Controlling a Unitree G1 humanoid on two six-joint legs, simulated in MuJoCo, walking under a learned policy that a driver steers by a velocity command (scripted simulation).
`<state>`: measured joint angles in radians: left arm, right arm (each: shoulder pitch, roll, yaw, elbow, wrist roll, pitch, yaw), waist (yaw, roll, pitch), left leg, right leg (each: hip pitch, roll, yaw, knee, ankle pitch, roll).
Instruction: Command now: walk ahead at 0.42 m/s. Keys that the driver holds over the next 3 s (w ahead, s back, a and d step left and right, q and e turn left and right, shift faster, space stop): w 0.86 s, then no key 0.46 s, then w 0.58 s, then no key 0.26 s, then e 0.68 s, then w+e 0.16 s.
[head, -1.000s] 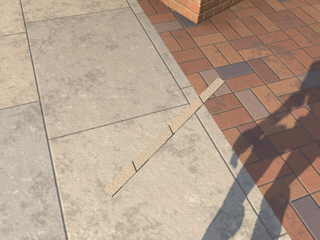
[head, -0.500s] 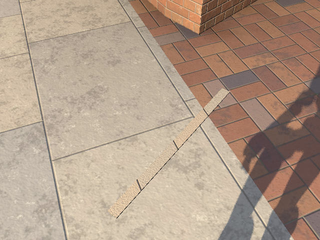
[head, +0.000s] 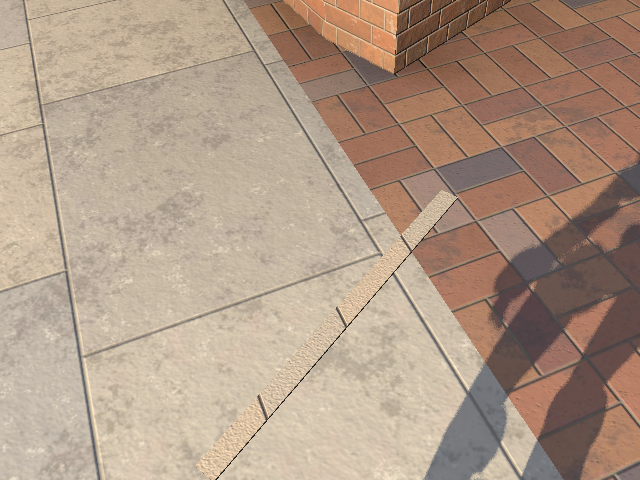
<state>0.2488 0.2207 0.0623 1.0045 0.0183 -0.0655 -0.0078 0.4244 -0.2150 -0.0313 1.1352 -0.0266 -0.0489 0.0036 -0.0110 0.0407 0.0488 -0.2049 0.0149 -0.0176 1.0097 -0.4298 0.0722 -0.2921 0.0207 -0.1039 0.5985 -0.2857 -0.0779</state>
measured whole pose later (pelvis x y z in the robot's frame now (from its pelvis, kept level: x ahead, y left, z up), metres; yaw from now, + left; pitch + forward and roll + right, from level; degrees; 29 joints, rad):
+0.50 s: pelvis +0.26 +0.01 -0.01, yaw -1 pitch +0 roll +0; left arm 0.44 0.18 0.03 1.09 0.01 -0.08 0.01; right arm 0.06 -0.19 -0.05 0.92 -0.03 -0.07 0.01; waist 0.02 -0.01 0.08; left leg -0.43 -0.04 0.13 0.57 -0.13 0.13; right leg -0.08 0.03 -0.03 0.92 -0.44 -0.08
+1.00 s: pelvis +0.54 -0.02 +0.00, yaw -1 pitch +0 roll +2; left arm 0.01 0.17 0.03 0.89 0.04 -0.09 -0.01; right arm 0.46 -0.16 -0.03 1.10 -0.01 -0.09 -0.02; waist -0.06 -0.01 0.08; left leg 0.04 -0.04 0.08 0.48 -0.43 0.05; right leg -0.45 0.00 -0.09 0.50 -0.05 -0.10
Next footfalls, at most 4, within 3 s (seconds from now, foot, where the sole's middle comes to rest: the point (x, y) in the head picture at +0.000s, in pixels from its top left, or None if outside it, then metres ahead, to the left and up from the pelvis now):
0.44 left None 0.40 0.07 -0.76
0.98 right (395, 385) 0.70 -0.10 -0.76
1.40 left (310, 403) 0.67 0.08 -0.76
1.76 right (412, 344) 0.81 -0.15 -0.76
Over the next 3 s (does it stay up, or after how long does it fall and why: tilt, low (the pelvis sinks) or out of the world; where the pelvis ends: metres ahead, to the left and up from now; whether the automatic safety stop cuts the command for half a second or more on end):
stays up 0.91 -0.09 0.02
